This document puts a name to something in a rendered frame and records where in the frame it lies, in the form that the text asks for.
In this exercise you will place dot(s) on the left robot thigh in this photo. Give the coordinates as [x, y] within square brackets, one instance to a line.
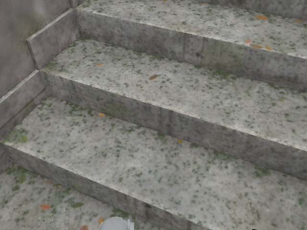
[117, 224]

